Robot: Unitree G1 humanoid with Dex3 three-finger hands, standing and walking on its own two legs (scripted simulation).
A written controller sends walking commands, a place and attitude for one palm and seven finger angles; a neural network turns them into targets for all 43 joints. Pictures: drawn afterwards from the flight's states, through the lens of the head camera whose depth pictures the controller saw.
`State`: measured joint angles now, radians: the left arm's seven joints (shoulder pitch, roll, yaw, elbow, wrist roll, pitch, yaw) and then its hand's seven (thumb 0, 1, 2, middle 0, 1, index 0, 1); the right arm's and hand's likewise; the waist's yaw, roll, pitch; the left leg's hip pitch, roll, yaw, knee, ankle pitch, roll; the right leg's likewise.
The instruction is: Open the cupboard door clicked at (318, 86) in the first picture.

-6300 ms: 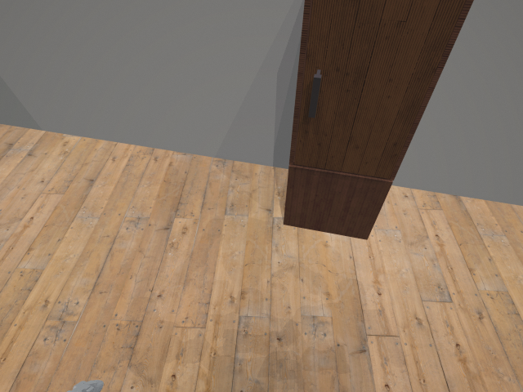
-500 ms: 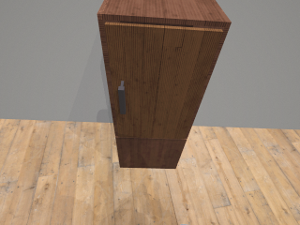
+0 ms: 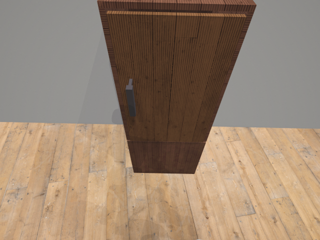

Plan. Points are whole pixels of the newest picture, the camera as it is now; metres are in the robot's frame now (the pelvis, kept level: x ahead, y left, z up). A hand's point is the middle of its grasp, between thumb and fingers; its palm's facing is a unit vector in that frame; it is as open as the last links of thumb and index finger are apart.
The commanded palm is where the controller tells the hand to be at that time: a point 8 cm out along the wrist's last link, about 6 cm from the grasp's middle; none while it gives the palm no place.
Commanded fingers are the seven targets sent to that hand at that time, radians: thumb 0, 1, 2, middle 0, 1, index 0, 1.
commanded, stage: come to a stop and stand still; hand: left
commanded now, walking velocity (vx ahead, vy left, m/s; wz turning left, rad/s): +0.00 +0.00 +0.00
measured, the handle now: (131, 97) +0.56 +0.13 -0.01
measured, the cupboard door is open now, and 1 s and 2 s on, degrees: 0 0 0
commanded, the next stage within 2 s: look again from close up in 0.48 s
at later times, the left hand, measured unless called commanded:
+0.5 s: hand out of the picture -0.02 +0.21 -0.15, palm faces +0.02 -0.97 -0.24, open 7.4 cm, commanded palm none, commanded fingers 0.00 0.90 0.90 -0.20 -0.30 -0.20 -0.30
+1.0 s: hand out of the picture +0.02 +0.18 -0.15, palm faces +0.02 -0.97 -0.22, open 7.3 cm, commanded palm none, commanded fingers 0.00 0.90 0.90 -0.20 -0.30 -0.20 -0.30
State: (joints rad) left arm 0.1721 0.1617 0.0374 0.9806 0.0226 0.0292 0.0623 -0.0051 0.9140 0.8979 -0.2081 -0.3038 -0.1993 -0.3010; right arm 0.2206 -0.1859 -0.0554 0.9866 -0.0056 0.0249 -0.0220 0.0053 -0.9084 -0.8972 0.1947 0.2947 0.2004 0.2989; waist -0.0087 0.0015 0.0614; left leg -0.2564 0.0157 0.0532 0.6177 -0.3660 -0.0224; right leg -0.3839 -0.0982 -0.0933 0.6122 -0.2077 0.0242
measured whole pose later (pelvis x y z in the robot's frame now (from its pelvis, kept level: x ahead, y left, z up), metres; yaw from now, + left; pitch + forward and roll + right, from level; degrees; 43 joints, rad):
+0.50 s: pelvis -0.03 +0.03 +0.01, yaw -1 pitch -1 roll +1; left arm 0.34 0.15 0.00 1.02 0.02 0.02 0.02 0.00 0.91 0.90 -0.20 -0.30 -0.20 -0.30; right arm 0.32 -0.21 0.00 1.00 -0.02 0.01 -0.01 0.00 -0.92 -0.90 0.20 0.29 0.20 0.30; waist 0.01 0.04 -0.01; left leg -0.21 -0.05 0.09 0.45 -0.23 0.06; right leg -0.31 -0.04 0.02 0.49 -0.17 0.01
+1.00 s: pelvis +0.01 +0.00 +0.02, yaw +0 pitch -1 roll +1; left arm 0.27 0.15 0.00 1.10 0.01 -0.01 0.04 0.01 0.93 0.90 -0.20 -0.30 -0.20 -0.30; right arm 0.30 -0.15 0.02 1.11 -0.01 -0.02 -0.03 0.00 -0.91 -0.90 0.20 0.29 0.20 0.30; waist -0.01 0.03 0.02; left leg -0.16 -0.01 0.06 0.43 -0.26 0.02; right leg -0.25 0.00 -0.01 0.47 -0.21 -0.02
